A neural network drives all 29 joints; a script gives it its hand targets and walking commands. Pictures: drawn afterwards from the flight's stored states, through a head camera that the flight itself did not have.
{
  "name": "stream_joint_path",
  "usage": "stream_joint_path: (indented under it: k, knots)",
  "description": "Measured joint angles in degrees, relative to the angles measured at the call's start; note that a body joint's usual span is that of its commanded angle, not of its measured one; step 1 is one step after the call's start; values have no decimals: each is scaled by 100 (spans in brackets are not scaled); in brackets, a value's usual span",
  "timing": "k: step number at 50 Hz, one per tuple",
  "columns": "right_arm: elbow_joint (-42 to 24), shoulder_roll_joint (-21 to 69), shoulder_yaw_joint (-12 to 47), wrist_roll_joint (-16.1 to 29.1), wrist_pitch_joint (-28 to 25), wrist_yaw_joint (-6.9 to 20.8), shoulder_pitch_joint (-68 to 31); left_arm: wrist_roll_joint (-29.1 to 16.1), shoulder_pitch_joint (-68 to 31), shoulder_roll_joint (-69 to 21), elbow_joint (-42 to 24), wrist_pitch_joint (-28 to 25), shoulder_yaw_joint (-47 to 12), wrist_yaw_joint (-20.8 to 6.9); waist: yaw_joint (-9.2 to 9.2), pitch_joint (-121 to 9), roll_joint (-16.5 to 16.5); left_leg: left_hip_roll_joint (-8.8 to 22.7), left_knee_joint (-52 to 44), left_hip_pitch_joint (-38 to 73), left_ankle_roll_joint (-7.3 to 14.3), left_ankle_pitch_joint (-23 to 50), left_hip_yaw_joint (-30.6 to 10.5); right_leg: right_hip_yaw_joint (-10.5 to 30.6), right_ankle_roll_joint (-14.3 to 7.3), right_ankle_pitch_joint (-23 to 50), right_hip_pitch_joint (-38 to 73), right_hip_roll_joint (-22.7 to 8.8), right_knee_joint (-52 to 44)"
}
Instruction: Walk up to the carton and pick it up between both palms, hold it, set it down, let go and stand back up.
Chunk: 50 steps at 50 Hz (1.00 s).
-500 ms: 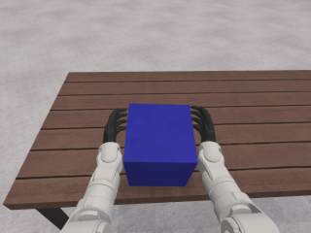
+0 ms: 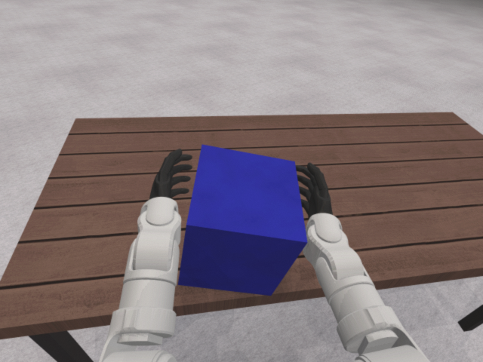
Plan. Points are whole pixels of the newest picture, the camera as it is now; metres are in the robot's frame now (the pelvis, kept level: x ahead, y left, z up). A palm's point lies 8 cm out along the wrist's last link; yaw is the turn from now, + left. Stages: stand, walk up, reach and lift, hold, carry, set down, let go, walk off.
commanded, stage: reach and lift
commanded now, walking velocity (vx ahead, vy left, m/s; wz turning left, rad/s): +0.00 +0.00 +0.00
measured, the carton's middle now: (237, 222) +0.35 +0.01 +0.08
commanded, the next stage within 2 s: hold in 1.08 s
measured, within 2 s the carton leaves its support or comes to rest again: neither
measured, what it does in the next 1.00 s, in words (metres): stands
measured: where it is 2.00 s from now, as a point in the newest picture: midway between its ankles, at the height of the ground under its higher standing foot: outside the picture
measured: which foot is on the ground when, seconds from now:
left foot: down 0.00-1.00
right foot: down 0.00-1.00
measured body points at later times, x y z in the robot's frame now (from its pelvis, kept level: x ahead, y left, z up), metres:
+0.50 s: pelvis -0.01 -0.01 +0.00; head -0.04 +0.04 +0.45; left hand +0.39 +0.13 +0.14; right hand +0.38 -0.13 +0.15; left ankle +0.03 +0.12 -0.75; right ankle +0.00 -0.13 -0.75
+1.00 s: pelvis +0.00 -0.01 +0.00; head -0.02 +0.03 +0.45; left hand +0.37 +0.14 +0.15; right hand +0.36 -0.12 +0.14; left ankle +0.03 +0.12 -0.75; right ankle +0.00 -0.13 -0.75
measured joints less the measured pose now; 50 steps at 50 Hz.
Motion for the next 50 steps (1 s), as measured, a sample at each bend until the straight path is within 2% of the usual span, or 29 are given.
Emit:
stream_joint_path:
  k: [6,10,13,16,21,26,31,34,38,41,45,48,50]
  knots:
    - [-307,-67,-8,124,187,41,20,-279,19,-32,-292,238,-111,219,87,-96,140,-30,48,-172,37,74,31,31,28,38,-217,-33,131]
    - [-273,-53,-217,-43,346,120,-350,-290,-272,39,-115,176,-40,267,152,-267,147,-6,51,-288,31,125,29,32,2,71,-359,-7,180]
    - [157,46,-523,-325,478,250,-774,-60,-634,53,260,268,242,116,150,-277,60,-3,-8,-218,26,175,6,9,-21,56,-327,-1,223]
    - [606,196,-857,-573,597,325,-1087,164,-923,65,630,424,573,-90,54,-251,-77,-13,-40,-139,12,195,-71,-70,-48,3,-253,-6,267]
    - [904,321,-1027,-610,498,331,-1174,276,-878,135,769,490,602,-190,-86,-210,-234,12,-80,-33,-58,169,-131,-128,-87,-28,-121,21,208]
    - [664,228,-690,-308,288,266,-931,145,-608,115,411,423,391,-65,-170,-186,-202,40,-60,17,-97,90,-139,-136,-92,-57,-24,49,129]
    - [310,31,-240,29,349,115,-732,209,-495,39,100,512,341,-91,-118,-22,-47,59,-25,207,-77,-26,-84,-80,-77,-118,168,64,107]
    - [-170,-70,93,278,470,-40,-502,125,-259,10,-356,639,264,-111,-146,17,63,53,-47,279,-76,-52,-87,-84,-62,-124,264,58,45]
    - [-873,-88,345,432,647,-235,-175,-104,101,47,-935,733,131,-131,-270,-55,179,19,-47,296,-71,-77,-147,-147,-37,-142,330,29,-4]
    - [-1063,-79,355,421,803,-292,-128,15,95,9,-1029,822,197,-275,-261,6,207,1,-59,414,-45,-89,-139,-139,-21,-161,440,12,-6]
    - [-870,17,306,243,1023,-281,-205,224,-37,-31,-879,1045,434,-505,-248,160,133,-28,-141,561,-14,-39,-103,-106,-4,-155,527,-20,17]
    - [-944,57,309,217,1034,-308,-134,165,-33,-13,-958,1142,429,-524,-219,247,34,-29,-140,495,-15,11,-96,-99,-4,-112,458,-22,24]
    - [-1124,32,334,296,1000,-337,-82,3,24,44,-1135,1169,290,-424,-205,250,-23,-22,-87,359,-26,28,-99,-101,-8,-79,335,-16,48]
